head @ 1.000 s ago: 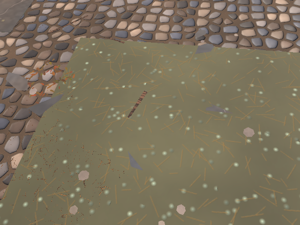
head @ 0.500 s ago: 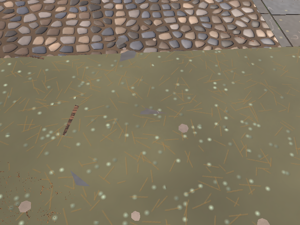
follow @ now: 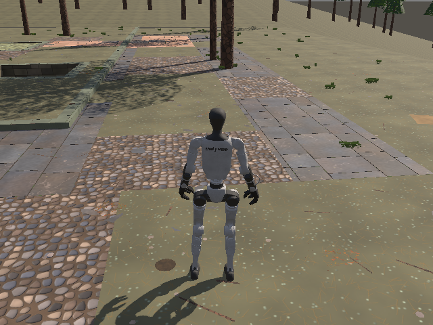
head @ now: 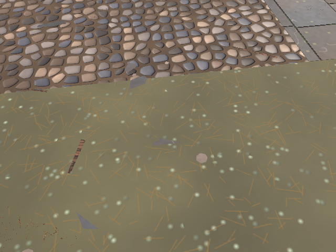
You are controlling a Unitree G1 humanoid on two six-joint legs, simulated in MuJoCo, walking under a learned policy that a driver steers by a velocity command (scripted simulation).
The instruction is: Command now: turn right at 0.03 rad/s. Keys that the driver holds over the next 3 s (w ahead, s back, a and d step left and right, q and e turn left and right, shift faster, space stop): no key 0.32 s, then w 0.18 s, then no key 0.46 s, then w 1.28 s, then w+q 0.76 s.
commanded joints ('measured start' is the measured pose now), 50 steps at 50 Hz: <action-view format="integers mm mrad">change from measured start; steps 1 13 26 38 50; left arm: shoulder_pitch -10 19 14 11 -52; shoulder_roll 128 128 196 59 121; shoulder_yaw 35 37 62 38 62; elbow -39 69 106 143 191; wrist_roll -2 -8 -47 -30 -31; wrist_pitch -13 -11 -47 -27 -1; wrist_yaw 3 12 22 22 33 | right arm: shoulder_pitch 2 20 8 78 100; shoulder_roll -106 -102 -58 -64 -59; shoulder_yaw -23 -21 -17 6 -7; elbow -28 67 75 137 189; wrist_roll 2 7 46 -3 21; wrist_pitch -10 -2 -92 -54 -19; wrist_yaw -7 -18 30 9 14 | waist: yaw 6 5 -11 19 3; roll -23 -15 -142 115 -24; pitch -35 -18 114 -48 -49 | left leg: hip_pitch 22 31 -178 148 -20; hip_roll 5 -2 -11 103 -55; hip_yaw -2 8 21 -46 15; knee -28 -36 118 -115 -84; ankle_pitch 167 172 -181 841 53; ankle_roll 3 13 161 225 133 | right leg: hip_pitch -10 -14 -58 -214 98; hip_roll -100 -72 -273 -81 -77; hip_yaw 104 65 318 -25 -5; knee -110 -105 -280 274 29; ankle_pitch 272 269 -228 -13 290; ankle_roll -31 -16 -160 79 -36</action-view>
